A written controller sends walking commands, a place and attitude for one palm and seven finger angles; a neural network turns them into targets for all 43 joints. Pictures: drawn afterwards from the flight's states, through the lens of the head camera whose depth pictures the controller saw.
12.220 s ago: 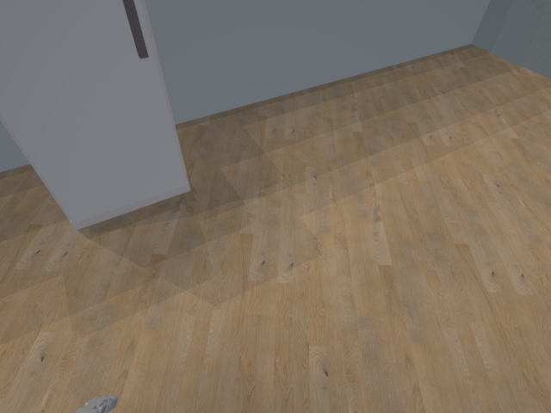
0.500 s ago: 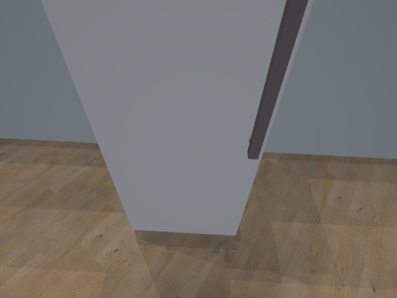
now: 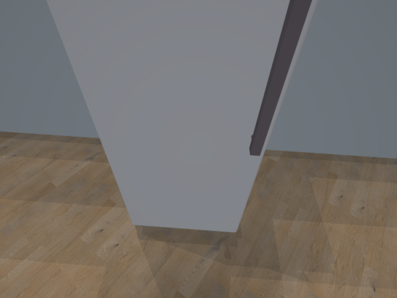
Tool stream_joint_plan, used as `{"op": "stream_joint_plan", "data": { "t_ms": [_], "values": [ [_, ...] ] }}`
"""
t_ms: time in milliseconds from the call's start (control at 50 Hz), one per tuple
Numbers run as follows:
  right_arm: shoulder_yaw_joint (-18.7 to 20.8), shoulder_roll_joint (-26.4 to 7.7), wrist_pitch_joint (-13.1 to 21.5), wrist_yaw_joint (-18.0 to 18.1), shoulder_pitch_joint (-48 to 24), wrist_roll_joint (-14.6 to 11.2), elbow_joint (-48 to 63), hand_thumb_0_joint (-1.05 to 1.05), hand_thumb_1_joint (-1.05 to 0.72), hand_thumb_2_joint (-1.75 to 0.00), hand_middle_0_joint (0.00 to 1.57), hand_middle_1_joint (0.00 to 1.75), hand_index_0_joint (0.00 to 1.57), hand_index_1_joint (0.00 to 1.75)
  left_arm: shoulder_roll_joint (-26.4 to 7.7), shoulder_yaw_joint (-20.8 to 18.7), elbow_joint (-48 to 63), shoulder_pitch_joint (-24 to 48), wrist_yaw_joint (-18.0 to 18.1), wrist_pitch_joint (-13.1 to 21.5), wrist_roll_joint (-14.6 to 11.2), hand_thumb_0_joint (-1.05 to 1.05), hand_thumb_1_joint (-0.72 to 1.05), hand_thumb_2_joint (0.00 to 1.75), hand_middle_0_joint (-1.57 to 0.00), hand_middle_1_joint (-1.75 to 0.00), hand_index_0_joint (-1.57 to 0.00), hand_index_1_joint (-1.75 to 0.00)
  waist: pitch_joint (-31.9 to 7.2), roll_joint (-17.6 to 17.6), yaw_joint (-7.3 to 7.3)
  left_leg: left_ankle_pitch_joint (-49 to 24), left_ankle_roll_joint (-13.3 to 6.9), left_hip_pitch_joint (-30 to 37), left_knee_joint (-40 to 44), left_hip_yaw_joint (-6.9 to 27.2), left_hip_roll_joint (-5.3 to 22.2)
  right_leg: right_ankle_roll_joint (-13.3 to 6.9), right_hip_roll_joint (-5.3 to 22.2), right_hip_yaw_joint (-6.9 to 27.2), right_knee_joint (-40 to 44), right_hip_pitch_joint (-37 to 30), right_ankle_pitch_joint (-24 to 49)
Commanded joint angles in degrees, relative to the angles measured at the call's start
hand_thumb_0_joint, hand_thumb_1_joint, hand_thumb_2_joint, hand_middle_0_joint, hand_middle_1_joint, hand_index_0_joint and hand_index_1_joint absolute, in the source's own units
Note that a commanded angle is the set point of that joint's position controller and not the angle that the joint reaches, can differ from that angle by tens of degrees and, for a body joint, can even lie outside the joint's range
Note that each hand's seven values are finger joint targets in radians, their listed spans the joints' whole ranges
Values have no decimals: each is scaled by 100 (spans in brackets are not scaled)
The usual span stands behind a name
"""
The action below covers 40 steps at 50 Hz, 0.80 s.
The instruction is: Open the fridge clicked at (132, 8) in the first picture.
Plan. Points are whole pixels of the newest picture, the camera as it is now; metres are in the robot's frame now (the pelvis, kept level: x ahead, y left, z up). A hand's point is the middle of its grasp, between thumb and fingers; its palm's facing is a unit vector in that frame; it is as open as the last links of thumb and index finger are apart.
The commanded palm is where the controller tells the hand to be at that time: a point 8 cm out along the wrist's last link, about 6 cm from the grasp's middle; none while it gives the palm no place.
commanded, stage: look again from close up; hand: right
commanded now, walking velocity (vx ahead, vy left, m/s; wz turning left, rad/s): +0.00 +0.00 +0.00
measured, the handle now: (276, 67) +0.53 -0.11 +0.22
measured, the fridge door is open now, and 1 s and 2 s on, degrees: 0 0 0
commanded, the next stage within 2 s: none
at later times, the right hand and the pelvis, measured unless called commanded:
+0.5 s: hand out of the picture -0.01 -0.18 -0.18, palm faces +0.02 +0.98 -0.18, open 7.4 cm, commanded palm none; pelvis -0.01 -0.01 +0.00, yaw +0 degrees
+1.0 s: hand out of the picture -0.03 -0.17 -0.18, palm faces +0.03 +0.99 -0.16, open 7.4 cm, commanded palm none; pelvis -0.01 -0.01 +0.00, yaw +0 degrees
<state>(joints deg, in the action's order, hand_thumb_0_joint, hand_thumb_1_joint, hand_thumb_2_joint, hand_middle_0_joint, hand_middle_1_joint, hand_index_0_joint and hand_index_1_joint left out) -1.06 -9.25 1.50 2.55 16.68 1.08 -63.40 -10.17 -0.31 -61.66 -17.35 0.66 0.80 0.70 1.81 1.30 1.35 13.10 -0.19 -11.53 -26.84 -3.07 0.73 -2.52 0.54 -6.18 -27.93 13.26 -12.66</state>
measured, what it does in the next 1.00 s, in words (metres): stands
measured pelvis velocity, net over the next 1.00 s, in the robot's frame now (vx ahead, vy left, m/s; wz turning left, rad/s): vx -0.01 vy -0.01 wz -0.01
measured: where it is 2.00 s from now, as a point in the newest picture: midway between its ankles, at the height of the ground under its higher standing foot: outside the picture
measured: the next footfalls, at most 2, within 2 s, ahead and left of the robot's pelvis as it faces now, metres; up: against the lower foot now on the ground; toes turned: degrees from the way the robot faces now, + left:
none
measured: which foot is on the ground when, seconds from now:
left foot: down 0.00-1.00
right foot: down 0.00-1.00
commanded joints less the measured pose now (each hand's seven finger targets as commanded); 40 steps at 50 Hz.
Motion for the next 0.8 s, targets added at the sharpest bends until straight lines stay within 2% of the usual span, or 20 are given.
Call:
{"op": "stream_joint_plan", "data": {
  "t_ms": [0, 40, 60, 80, 220, 280, 360, 460, 540, 680, 740, 780],
  "values": [
    [125, -633, 23, 23, 183, -22, 442, 0, -90, -90, 20, 30, 20, 30, -550, -67, 417, -177, 53, 88, 19, 0, 90, 90, -20, -30, -20, -30, 144, -218, -38, 74, -229, -315, 400, 614, 573, 106, 628, 831, 601, 196, 115],
    [119, -599, -19, 12, 228, -9, 486, 0, -90, -90, 20, 30, 20, 30, -600, -85, 462, -170, 43, 54, 24, 0, 90, 90, -20, -30, -20, -30, 531, -260, -46, 493, -231, -539, 418, 629, 488, 85, 620, 960, 853, 489, -622],
    [121, -602, -25, 12, 268, 12, 527, 0, -90, -90, 20, 30, 20, 30, -603, -88, 485, -169, 35, 55, 31, 0, 90, 90, -20, -30, -20, -30, 562, -129, -66, 379, -226, -490, 371, 573, 468, 69, 637, 984, 918, 552, -654],
    [128, -602, -30, 12, 306, 14, 561, 0, -90, -90, 20, 30, 20, 30, -596, -93, 510, -146, 30, 59, 28, 0, 90, 90, -20, -30, -20, -30, 620, -197, -91, 326, -208, -476, 363, 550, 467, 65, 628, 1000, 960, 619, -750],
    [153, -612, -38, -4, 405, 12, 705, 0, -90, -90, 20, 30, 20, 30, -653, -105, 551, -83, 28, 94, 21, 0, 90, 90, -20, -30, -20, -30, 389, -263, -126, 154, -179, -324, 408, 557, 488, 33, 615, 1007, 1059, 492, -771],
    [167, -625, -30, -11, 420, 12, 726, 0, -90, -90, 20, 30, 20, 30, -666, -106, 540, -84, 28, 119, 21, 0, 90, 90, -20, -30, -20, -30, 136, -132, -122, -46, -172, -198, 408, 535, 518, 29, 629, 977, 1024, 314, -509],
    [149, -631, -28, -20, 484, 15, 692, 0, -90, -90, 20, 30, 20, 30, -641, -102, 490, -43, 26, 113, 5, 0, 90, 90, -20, -30, -20, -30, 83, -121, -134, -133, -156, -152, 486, 540, 534, 38, 636, 940, 1008, 229, -439],
    [137, -584, -31, -18, 531, 15, 623, 0, -90, -90, 20, 30, 20, 30, -599, -97, 391, -89, 29, 100, -8, 0, 90, 90, -20, -30, -20, -30, 127, -187, -121, -121, -142, -143, 568, 540, 550, 57, 644, 924, 1025, 223, -419],
    [124, -528, -50, -21, 603, 8, 530, 0, -90, -90, 20, 30, 20, 30, -576, -92, 306, -78, 30, 80, -9, 0, 90, 90, -20, -30, -20, -30, 245, -23, -124, -20, -134, -189, 600, 540, 538, 74, 651, 957, 1160, 293, -705],
    [117, -459, -41, -8, 668, 15, 435, 0, -90, -90, 20, 30, 20, 30, -506, -94, 201, -140, 33, 72, -22, 0, 90, 90, -20, -30, -20, -30, 285, -172, -130, -53, -116, -157, 631, 522, 543, 77, 646, 957, 1181, 322, -680],
    [118, -411, -55, -11, 710, 14, 407, 0, -90, -90, 20, 30, 20, 30, -484, -92, 159, -152, 36, 60, -19, 0, 90, 90, -20, -30, -20, -30, 343, -88, -145, 47, -113, -181, 628, 501, 527, 73, 664, 1005, 1278, 391, -901],
    [123, -402, -49, -5, 729, 17, 405, 0, -90, -90, 20, 30, 20, 30, -459, -101, 148, -153, 35, 56, -20, 0, 90, 90, -20, -30, -20, -30, 329, -204, -137, 50, -114, -185, 662, 519, 542, 80, 632, 969, 1206, 360, -789]
  ]
}}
